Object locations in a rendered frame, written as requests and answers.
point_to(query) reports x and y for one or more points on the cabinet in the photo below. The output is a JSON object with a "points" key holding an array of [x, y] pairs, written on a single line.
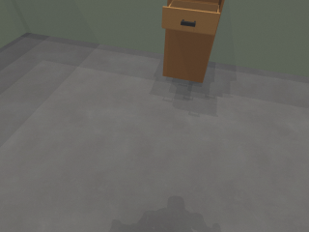
{"points": [[186, 54]]}

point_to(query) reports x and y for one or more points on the handle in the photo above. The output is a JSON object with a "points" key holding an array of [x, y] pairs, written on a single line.
{"points": [[188, 23]]}

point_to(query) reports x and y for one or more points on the drawer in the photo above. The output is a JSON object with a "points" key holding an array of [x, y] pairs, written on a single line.
{"points": [[205, 15]]}

